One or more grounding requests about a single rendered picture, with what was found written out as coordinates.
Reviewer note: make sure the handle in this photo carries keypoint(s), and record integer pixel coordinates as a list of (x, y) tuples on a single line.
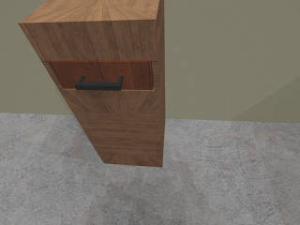
[(103, 86)]

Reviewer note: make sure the cabinet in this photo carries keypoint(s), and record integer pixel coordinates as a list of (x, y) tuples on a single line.
[(126, 127)]

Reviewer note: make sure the drawer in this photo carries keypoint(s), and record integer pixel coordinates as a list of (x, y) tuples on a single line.
[(137, 74)]

